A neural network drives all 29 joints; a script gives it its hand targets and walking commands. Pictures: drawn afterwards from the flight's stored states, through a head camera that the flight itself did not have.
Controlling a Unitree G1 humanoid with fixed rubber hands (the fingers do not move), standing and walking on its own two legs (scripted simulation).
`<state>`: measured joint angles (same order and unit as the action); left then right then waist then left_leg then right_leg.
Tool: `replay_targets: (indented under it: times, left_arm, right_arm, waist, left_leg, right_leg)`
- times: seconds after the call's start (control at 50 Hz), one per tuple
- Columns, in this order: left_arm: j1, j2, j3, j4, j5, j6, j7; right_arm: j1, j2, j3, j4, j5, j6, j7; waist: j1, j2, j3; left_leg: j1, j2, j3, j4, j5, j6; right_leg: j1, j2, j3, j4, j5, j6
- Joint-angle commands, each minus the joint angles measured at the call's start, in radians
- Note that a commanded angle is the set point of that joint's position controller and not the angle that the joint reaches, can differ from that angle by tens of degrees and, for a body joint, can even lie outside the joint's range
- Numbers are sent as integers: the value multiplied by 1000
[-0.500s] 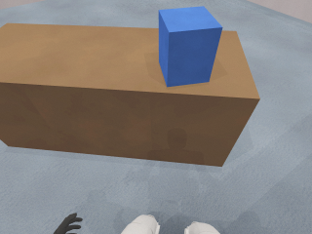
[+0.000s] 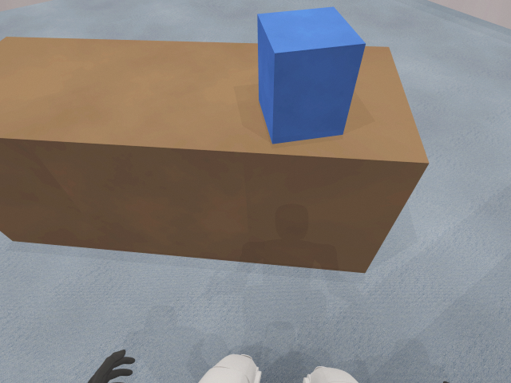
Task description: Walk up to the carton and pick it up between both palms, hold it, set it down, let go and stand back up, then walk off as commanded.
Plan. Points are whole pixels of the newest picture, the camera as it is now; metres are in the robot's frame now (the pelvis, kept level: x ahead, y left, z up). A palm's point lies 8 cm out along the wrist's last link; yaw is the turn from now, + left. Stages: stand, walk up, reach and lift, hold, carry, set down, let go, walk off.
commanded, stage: stand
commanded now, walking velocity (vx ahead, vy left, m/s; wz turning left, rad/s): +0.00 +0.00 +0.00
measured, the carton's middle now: (302, 77) +0.82 -0.02 +0.03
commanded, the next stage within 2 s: none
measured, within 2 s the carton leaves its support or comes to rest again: neither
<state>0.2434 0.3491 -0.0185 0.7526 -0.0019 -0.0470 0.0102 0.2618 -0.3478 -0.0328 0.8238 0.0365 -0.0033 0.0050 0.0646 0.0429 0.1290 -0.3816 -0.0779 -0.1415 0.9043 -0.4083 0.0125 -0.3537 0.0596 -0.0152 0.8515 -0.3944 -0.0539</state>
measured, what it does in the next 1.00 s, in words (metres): stands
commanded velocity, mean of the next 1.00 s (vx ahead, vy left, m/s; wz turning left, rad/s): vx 0.00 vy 0.00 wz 0.00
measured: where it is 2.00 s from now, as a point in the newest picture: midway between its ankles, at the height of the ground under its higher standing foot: outside the picture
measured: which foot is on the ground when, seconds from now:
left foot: down 0.00-1.00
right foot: down 0.00-1.00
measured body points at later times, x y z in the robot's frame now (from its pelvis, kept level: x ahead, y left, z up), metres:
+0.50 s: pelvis +0.01 -0.02 +0.00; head +0.02 -0.03 +0.45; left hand +0.12 +0.28 -0.09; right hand +0.11 -0.31 -0.12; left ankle +0.05 +0.11 -0.69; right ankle +0.05 -0.11 -0.70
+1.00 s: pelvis +0.01 -0.02 +0.01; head +0.02 -0.03 +0.46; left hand +0.13 +0.28 -0.08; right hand +0.11 -0.30 -0.12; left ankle +0.05 +0.11 -0.69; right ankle +0.05 -0.11 -0.69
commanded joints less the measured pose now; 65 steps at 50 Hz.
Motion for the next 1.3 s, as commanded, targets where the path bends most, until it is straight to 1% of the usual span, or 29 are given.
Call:
replay_targets:
  times: [0.0,0.06,0.08,0.12,0.16,0.18,0.2,0.26,0.3,0.32,0.38,0.46,0.54,0.6,0.68,0.7,0.72,0.82,0.84,0.9,0.98,1.04,1.06,1.1,1.14,1.16,1.18,1.2,1.28]
  left_arm:
    - [-118,259,84,40,21,-30,6]
    - [-145,250,79,38,24,-22,3]
    - [-61,255,87,71,16,-26,-5]
    - [-95,269,93,66,23,-18,-1]
    - [-106,315,86,59,20,-44,5]
    - [-197,296,80,58,23,-33,6]
    - [-159,296,89,55,12,-39,5]
    - [-131,262,63,68,17,-31,-2]
    - [-173,273,73,61,16,-36,6]
    - [-155,234,69,69,11,-21,11]
    - [-147,315,99,63,26,-30,15]
    - [-206,309,89,69,27,-29,6]
    - [-183,230,61,67,13,-19,13]
    - [-147,274,78,83,10,-24,6]
    - [-150,244,71,93,7,-19,12]
    - [-155,279,86,94,13,-24,13]
    - [-150,273,77,95,15,-30,11]
    - [-230,278,72,61,29,-27,11]
    - [-216,271,88,76,27,-18,16]
    - [-196,281,78,54,23,-19,18]
    - [-194,239,70,92,22,-25,8]
    - [-220,269,80,73,21,-22,4]
    - [-231,262,65,75,20,-27,-1]
    - [-169,298,81,91,9,-29,4]
    - [-205,244,76,83,8,-19,1]
    - [-178,257,70,107,15,-18,7]
    - [-192,243,66,106,12,-22,0]
    - [-205,233,70,84,25,-21,9]
    - [-224,264,91,74,16,-16,9]
  right_arm:
    - [-66,-226,-53,-22,-47,-37,-13]
    - [-120,-267,-65,-50,-54,-35,-15]
    - [-136,-291,-78,-32,-63,-42,-8]
    - [-79,-221,-59,-35,-43,-37,-8]
    - [-124,-241,-66,-14,-35,-33,-15]
    - [-81,-189,-44,-12,-34,-30,-9]
    - [-79,-252,-71,-22,-45,-40,-10]
    - [-37,-229,-69,-23,-50,-29,-6]
    - [-104,-224,-60,-28,-51,-34,-8]
    - [-122,-230,-60,-47,-55,-35,-8]
    - [-81,-264,-75,-8,-37,-31,3]
    - [-56,-269,-63,-11,-46,-33,-6]
    - [-107,-210,-53,-36,-50,-38,-12]
    - [-98,-244,-60,-24,-50,-34,-6]
    - [-112,-221,-49,-22,-49,-31,-15]
    - [-68,-241,-55,-21,-38,-31,-12]
    - [-86,-205,-45,-16,-35,-26,-8]
    - [-101,-196,-44,-23,-44,-9,-7]
    - [-89,-210,-40,-12,-47,-22,-6]
    - [-73,-220,-46,-19,-46,-25,-3]
    - [-114,-217,-49,-39,-53,-34,-7]
    - [-98,-246,-47,-19,-43,-29,-11]
    - [-92,-194,-38,-12,-50,-25,-8]
    - [-87,-229,-51,-25,-36,-22,0]
    - [-54,-213,-45,-22,-47,-30,-11]
    - [-86,-240,-53,-1,-39,-32,-7]
    - [-83,-208,-39,-20,-47,-34,-4]
    - [-160,-229,-49,-33,-65,-37,0]
    - [-131,-191,-35,-32,-53,-30,-6]
  waist:
    - [-85,-15,-51]
    - [-69,-58,-19]
    - [-27,22,-115]
    - [-35,-107,-121]
    - [-69,-21,-73]
    - [-117,-103,-19]
    - [-84,-94,-48]
    - [-81,-148,-124]
    - [-63,-68,-114]
    - [-32,-139,-107]
    - [-50,-92,-107]
    - [-89,-113,-98]
    - [-69,-6,-125]
    - [-36,-162,-140]
    - [-70,-117,-161]
    - [-77,-80,-220]
    - [-70,-43,-197]
    - [-78,-182,-100]
    - [-44,-185,-72]
    - [-70,-31,-52]
    - [-63,-122,-164]
    - [-49,-87,-83]
    - [-62,-163,-121]
    - [-49,-85,-119]
    - [-68,-94,-164]
    - [-57,-122,-138]
    - [-51,-148,-147]
    - [-53,-48,-157]
    - [-54,-110,-161]
  left_leg:
    - [45,157,-167,-351,82,80]
    - [-62,159,-176,-447,-82,82]
    - [1,156,-174,-425,-15,82]
    - [-28,106,-119,-339,81,64]
    - [75,85,-53,-253,85,46]
    - [86,106,-36,-297,77,60]
    - [52,109,-47,-235,80,60]
    - [123,96,-49,-272,113,58]
    - [132,115,-72,-321,194,63]
    - [89,110,-56,-297,177,65]
    - [61,91,-8,-250,110,23]
    - [114,124,-31,-305,118,40]
    - [126,145,-113,-357,235,74]
    - [111,108,-42,-321,200,47]
    - [131,141,-50,-316,268,53]
    - [167,125,-73,-308,228,54]
    - [128,113,-33,-292,209,53]
    - [137,107,1,-353,93,58]
    - [72,91,-8,-294,104,55]
    - [126,96,-12,-297,137,40]
    - [123,131,-56,-305,274,65]
    - [55,91,-27,-281,215,43]
    - [123,101,-16,-311,132,51]
    - [81,99,-22,-319,112,48]
    - [138,112,-17,-324,191,54]
    - [93,110,-34,-305,153,49]
    - [109,104,-33,-300,204,57]
    - [144,122,-25,-309,227,68]
    - [128,132,-52,-349,206,65]
  right_leg:
    - [-49,-157,277,-321,-72,-41]
    - [19,-125,195,-321,-130,-39]
    - [48,-138,244,-310,-66,-26]
    - [104,-175,269,-371,-78,-38]
    - [-54,-254,407,-447,-131,-74]
    - [-65,-235,380,-462,-158,-66]
    - [-40,-285,429,-454,-70,-58]
    - [-13,-229,353,-409,-111,-63]
    - [-5,-190,295,-399,-52,-35]
    - [17,-198,286,-413,-124,-29]
    - [26,-264,367,-436,-46,3]
    - [-16,-216,321,-417,-218,-25]
    - [8,-166,240,-354,-71,-21]
    - [48,-219,306,-398,-3,-7]
    - [66,-220,299,-386,224,9]
    - [99,-230,318,-403,157,-26]
    - [111,-244,315,-407,140,19]
    - [-9,-206,270,-486,-219,-24]
    - [-3,-227,349,-528,-214,20]
    - [-64,-253,357,-470,-159,-26]
    - [61,-181,245,-390,64,16]
    - [22,-231,319,-472,8,10]
    - [11,-205,271,-454,-59,-30]
    - [51,-231,301,-467,-83,20]
    - [24,-217,294,-413,-119,-25]
    - [40,-212,310,-451,-33,20]
    - [57,-206,276,-422,-50,-33]
    - [33,-214,311,-423,-30,-45]
    - [52,-184,261,-441,-66,3]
